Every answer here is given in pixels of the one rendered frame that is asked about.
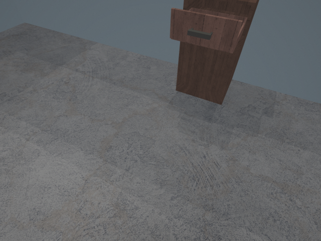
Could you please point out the drawer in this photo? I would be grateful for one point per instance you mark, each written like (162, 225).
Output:
(227, 29)

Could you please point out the cabinet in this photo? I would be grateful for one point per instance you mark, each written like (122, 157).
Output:
(207, 73)

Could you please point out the handle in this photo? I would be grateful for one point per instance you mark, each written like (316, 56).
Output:
(199, 34)

